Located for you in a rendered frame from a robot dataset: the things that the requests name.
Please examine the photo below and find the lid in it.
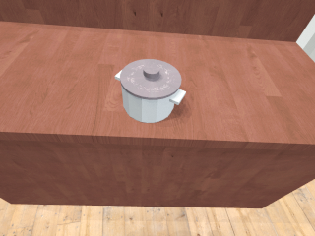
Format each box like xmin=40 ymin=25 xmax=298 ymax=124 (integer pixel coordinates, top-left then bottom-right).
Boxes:
xmin=120 ymin=59 xmax=182 ymax=100

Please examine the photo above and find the pot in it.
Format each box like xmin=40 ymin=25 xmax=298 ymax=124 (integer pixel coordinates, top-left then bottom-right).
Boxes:
xmin=114 ymin=69 xmax=186 ymax=123

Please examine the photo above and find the table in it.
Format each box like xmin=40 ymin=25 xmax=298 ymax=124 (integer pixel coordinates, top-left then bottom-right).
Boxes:
xmin=0 ymin=0 xmax=315 ymax=208

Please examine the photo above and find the knob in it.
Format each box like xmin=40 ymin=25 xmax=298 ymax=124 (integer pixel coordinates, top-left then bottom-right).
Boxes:
xmin=143 ymin=64 xmax=160 ymax=79

